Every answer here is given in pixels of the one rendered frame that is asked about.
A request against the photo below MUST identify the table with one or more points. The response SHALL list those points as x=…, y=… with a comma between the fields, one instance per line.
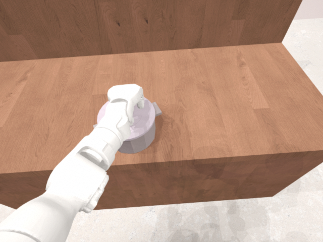
x=240, y=118

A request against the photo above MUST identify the left robot hand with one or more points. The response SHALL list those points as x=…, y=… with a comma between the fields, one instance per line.
x=131, y=91

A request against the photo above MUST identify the robot left upper arm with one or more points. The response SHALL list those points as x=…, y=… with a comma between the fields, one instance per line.
x=49, y=217

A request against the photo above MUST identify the pot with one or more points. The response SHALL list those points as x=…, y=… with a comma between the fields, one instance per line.
x=142, y=142

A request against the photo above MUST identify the left robot forearm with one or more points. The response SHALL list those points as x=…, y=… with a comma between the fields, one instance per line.
x=101, y=145

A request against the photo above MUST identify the lid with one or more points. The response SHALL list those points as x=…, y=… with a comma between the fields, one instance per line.
x=143, y=119

